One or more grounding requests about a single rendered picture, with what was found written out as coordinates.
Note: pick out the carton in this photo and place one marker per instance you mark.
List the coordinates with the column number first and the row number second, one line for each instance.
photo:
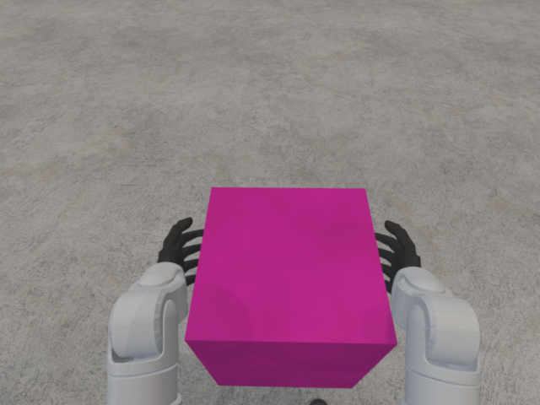
column 289, row 290

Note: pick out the right robot hand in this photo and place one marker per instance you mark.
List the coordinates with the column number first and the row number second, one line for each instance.
column 404, row 252

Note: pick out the left robot hand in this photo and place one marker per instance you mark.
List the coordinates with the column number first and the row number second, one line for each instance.
column 172, row 248

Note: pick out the right robot forearm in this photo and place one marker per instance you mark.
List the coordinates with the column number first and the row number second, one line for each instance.
column 443, row 341

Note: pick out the left robot forearm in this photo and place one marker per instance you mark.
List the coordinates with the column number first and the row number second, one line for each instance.
column 142, row 346

